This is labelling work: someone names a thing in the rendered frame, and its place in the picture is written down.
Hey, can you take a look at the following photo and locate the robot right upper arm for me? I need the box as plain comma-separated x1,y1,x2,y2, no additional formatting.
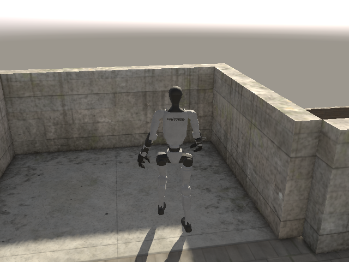
186,110,201,139

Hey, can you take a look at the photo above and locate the right robot hand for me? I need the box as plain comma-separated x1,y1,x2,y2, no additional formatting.
190,143,203,152

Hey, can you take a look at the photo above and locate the robot left forearm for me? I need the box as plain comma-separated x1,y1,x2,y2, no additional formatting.
140,132,153,157

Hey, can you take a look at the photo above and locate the humanoid robot head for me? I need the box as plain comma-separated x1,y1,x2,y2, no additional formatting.
166,86,185,112

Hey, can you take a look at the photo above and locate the left robot hand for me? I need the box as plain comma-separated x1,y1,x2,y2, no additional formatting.
137,154,150,168

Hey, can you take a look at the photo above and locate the robot left foot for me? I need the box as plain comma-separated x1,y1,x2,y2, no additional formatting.
158,202,166,215

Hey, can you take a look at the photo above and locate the robot left upper arm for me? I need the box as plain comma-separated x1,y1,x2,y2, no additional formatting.
149,110,164,141

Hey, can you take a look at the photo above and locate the robot right forearm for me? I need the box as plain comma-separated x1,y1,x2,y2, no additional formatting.
195,130,203,146

